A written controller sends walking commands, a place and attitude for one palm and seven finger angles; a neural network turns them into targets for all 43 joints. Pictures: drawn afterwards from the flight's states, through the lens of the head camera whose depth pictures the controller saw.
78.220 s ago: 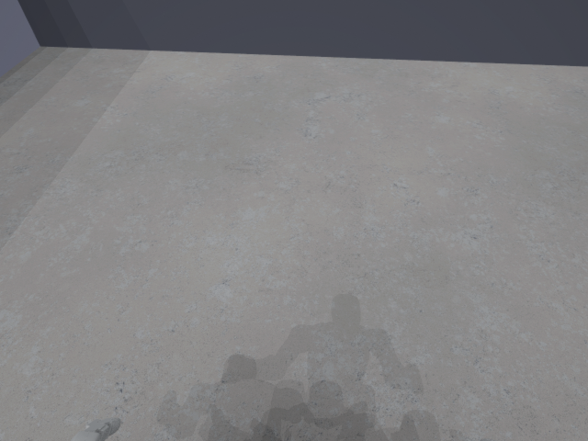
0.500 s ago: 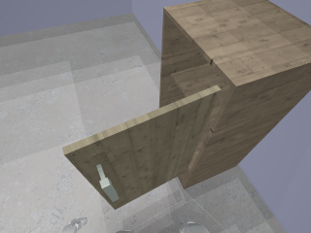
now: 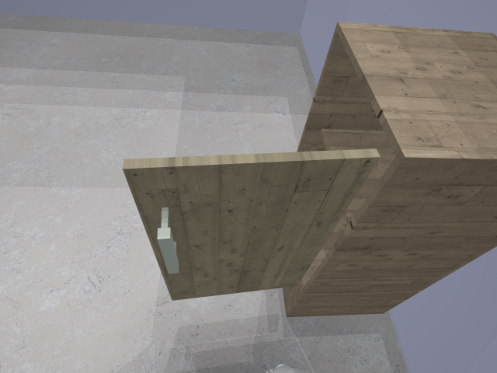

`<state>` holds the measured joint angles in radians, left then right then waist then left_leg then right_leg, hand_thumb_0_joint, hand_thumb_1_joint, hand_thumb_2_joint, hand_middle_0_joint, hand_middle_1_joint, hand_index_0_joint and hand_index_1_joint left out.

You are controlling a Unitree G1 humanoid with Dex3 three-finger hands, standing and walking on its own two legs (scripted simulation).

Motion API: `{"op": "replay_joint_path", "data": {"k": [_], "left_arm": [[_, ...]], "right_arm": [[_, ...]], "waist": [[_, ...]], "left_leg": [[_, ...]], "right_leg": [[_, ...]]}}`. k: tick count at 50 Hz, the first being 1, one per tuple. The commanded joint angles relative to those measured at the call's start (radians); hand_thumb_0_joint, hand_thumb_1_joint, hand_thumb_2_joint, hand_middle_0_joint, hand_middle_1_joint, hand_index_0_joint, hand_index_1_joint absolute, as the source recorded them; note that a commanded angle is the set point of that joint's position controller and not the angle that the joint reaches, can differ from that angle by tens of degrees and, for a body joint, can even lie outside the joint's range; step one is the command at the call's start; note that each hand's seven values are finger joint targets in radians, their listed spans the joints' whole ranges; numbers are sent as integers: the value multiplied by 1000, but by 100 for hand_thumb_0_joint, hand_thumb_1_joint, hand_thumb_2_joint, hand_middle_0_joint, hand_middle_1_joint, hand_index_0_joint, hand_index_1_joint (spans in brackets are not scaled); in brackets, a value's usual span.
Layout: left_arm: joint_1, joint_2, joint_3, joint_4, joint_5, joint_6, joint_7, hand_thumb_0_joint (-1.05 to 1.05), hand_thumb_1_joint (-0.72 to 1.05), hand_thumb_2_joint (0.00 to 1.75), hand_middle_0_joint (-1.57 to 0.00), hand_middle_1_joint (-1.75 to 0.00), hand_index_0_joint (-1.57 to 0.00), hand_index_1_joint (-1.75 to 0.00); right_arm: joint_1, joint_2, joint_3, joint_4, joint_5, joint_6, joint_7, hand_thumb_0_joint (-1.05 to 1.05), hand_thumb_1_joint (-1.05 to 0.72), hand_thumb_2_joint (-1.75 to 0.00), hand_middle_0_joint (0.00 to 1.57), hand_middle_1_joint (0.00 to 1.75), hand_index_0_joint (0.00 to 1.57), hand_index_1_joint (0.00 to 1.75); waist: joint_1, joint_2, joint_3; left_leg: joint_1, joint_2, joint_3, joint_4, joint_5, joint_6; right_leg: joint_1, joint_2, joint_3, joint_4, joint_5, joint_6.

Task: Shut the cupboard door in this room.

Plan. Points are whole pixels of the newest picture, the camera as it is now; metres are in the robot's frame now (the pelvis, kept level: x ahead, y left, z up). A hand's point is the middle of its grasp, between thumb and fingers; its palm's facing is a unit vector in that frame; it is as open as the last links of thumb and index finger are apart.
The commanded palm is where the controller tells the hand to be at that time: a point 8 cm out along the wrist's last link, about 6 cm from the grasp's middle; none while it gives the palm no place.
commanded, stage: shuffle to correct the standing spot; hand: left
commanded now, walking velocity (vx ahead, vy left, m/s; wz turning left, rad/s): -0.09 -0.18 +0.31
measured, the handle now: (169, 242) +0.32 +0.16 -0.02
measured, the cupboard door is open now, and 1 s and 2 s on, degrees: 95 95 95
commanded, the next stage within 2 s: come to a stop and stand still in 0.26 s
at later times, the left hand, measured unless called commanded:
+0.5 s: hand out of the picture -0.03 +0.06 -0.15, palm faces +0.15 -0.96 -0.24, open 7.4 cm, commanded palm none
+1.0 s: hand out of the picture -0.09 +0.04 -0.16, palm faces +0.24 -0.95 -0.20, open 7.3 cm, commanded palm none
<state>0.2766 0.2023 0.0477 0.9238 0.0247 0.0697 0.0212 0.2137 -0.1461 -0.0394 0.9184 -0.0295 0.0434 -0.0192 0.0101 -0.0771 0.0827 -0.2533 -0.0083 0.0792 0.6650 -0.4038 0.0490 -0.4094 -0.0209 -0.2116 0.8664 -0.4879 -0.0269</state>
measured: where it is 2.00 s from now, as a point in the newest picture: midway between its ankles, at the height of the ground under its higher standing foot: outside the picture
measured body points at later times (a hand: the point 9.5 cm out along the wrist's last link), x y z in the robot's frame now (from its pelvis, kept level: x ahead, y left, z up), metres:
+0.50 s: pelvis -0.05 -0.13 +0.01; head -0.02 -0.15 +0.46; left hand -0.04 +0.11 -0.13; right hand +0.04 -0.39 -0.15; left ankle -0.10 -0.01 -0.65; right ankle -0.03 -0.25 -0.72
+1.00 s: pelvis -0.08 -0.13 +0.02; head -0.06 -0.13 +0.47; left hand -0.10 +0.09 -0.14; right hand -0.02 -0.35 -0.14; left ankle -0.10 -0.07 -0.72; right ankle -0.07 -0.25 -0.71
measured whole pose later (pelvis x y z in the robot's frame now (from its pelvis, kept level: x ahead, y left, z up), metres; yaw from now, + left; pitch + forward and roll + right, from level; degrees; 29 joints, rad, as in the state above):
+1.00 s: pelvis -0.08 -0.13 +0.02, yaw +10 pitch -1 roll +1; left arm 0.26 0.15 0.03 1.05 0.02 0.02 0.03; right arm 0.29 -0.15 0.00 1.05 -0.02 0.00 -0.04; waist 0.03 -0.02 0.05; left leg -0.16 -0.09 0.05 0.43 -0.26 0.09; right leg -0.24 -0.04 -0.03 0.61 -0.35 0.00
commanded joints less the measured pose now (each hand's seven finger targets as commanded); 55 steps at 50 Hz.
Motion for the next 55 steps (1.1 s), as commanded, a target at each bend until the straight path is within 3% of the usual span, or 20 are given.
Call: {"op": "replay_joint_path", "data": {"k": [1, 5, 10, 13, 15, 16, 17, 19, 21, 29, 33, 35, 36, 37, 41, 46, 49, 51, 52, 55], "left_arm": [[-66, 99, 28, -107, 3, -7, 3, 0, 90, 90, -20, -30, -20, -30], [2, 60, 24, -57, -7, 2, -14, 0, 90, 90, -20, -30, -20, -30], [-43, 50, 19, -74, -14, -9, -16, 0, 90, 90, -20, -30, -20, -30], [23, 67, 24, -60, -22, -32, -16, 0, 90, 90, -20, -30, -20, -30], [114, 132, 37, -30, -11, -51, -15, 0, 90, 90, -20, -30, -20, -30], [121, 217, 52, -26, 4, -56, -5, 0, 90, 90, -20, -30, -20, -30], [123, 246, 47, -44, 11, -51, -3, 0, 90, 90, -20, -30, -20, -30], [56, 206, 40, -64, 18, -49, 1, 0, 90, 90, -20, -30, -20, -30], [-30, 164, 28, -72, 6, -56, 11, 0, 90, 90, -20, -30, -20, -30], [92, 161, 41, -8, 8, -76, 17, 0, 90, 90, -20, -30, -20, -30], [31, 153, 36, 8, -5, -66, 15, 0, 90, 90, -20, -30, -20, -30], [20, 91, 24, 2, -10, -56, 9, 0, 90, 90, -20, -30, -20, -30], [19, 48, 14, -7, -10, -52, 2, 0, 90, 90, -20, -30, -20, -30], [-24, 51, 9, -8, -3, -51, 3, 0, 90, 90, -20, -30, -20, -30], [-11, 7, -3, 46, 3, -48, 0, 0, 90, 90, -20, -30, -20, -30], [10, -23, -18, 71, -7, -56, 7, 0, 90, 90, -20, -30, -20, -30], [65, -5, -20, 104, -10, -74, 15, 0, 90, 90, -20, -30, -20, -30], [95, 48, -22, 131, -14, -95, 18, 0, 90, 90, -20, -30, -20, -30], [75, 66, -27, 137, -17, -94, 16, 0, 90, 90, -20, -30, -20, -30], [90, 71, -37, 129, -13, -112, 50, 0, 90, 90, -20, -30, -20, -30]], "right_arm": [[101, -222, -44, -22, -3, -18, -43, 0, -90, -90, 20, 30, 20, 30], [20, -219, -33, -38, -6, -23, -36, 0, -90, -90, 20, 30, 20, 30], [65, -249, -52, -26, -15, -6, -19, 0, -90, -90, 20, 30, 20, 30], [20, -276, -71, -45, -10, -2, -13, 0, -90, -90, 20, 30, 20, 30], [36, -236, -74, -51, 4, 0, -6, 0, -90, -90, 20, 30, 20, 30], [62, -147, -62, -65, 11, 2, -2, 0, -90, -90, 20, 30, 20, 30], [32, -113, -52, -94, 17, 7, -10, 0, -90, -90, 20, 30, 20, 30], [35, -106, -59, -80, 18, 24, -9, 0, -90, -90, 20, 30, 20, 30], [27, -122, -52, -47, 9, 21, 6, 0, -90, -90, 20, 30, 20, 30], [-42, -84, -17, -24, 13, -15, 20, 0, -90, -90, 20, 30, 20, 30], [92, -54, -3, 35, 18, -26, 12, 0, -90, -90, 20, 30, 20, 30], [132, -113, -12, 49, 14, -35, 3, 0, -90, -90, 20, 30, 20, 30], [132, -161, -20, 40, 4, -33, 0, 0, -90, -90, 20, 30, 20, 30], [124, -152, -16, 41, 2, -31, -4, 0, -90, -90, 20, 30, 20, 30], [62, -112, 5, 38, 1, -45, -17, 0, -90, -90, 20, 30, 20, 30], [105, -112, 14, 74, 3, -57, -22, 0, -90, -90, 20, 30, 20, 30], [106, -96, 21, 99, 17, -63, -23, 0, -90, -90, 20, 30, 20, 30], [117, -66, 26, 106, 27, -68, -19, 0, -90, -90, 20, 30, 20, 30], [137, -54, 27, 119, 25, -66, -16, 0, -90, -90, 20, 30, 20, 30], [156, -114, 28, 84, 11, -84, -10, 0, -90, -90, 20, 30, 20, 30]], "waist": [[-47, 232, -26], [-6, 203, 8], [-48, 307, -24], [-17, 316, -86], [11, 135, -136], [10, -171, -135], [35, -287, -175], [9, -140, -152], [-16, -194, -70], [68, -19, -56], [5, -22, -75], [-12, 138, -77], [-14, 311, -58], [-29, 341, -15], [4, 138, 47], [2, 138, 0], [30, 97, -56], [8, -16, -74], [-11, 7, -55], [-22, 66, -195]], "left_leg": [[96, 404, -395, -278, 880, 195], [17, 277, -230, -302, 685, 113], [85, 262, -265, -290, 566, 101], [72, 239, -289, -205, 599, 57], [-58, 123, -210, -61, 319, -25], [-228, 2, -83, 125, -89, -74], [-228, -35, -109, 336, -319, -57], [-208, -37, -117, 547, -247, -44], [-266, 3, -129, 608, -106, -60], [-175, 4, -51, 107, -92, -61], [122, -28, -23, -237, 111, -39], [209, 92, -156, -349, 93, 8], [177, 225, -318, -395, 103, 81], [115, 275, -379, -459, 117, 145], [15, 241, -303, -438, 313, 172], [75, 212, -257, -394, 474, 150], [58, 152, -219, -298, 465, 82], [0, 58, -133, -260, 234, -3], [22, 37, -122, -286, 161, -17], [101, 95, -138, -163, 533, -27]], "right_leg": [[-186, -38, 258, 354, -17, 62], [-108, -25, 219, 333, 86, 84], [-42, -23, 157, 35, -5, 92], [98, 6, 142, -253, 85, 78], [301, -41, 167, -488, 361, 74], [378, -248, 342, -483, 672, 6], [282, -353, 458, -473, 863, -97], [140, -310, 405, -508, 631, -168], [114, -253, 394, -529, 399, -126], [265, -330, 481, -572, 345, -187], [108, -237, 375, -505, 242, -112], [-10, -122, 277, -368, 85, -45], [-58, -26, 170, -240, 35, 0], [-66, 2, 129, -104, -46, 16], [-23, -31, 199, 79, 21, 10], [96, -28, 178, -171, 46, 29], [273, -41, 218, -466, 285, 31], [342, -182, 394, -496, 580, -34], [297, -212, 390, -482, 609, -60], [301, -123, 295, -313, 721, -38]]}}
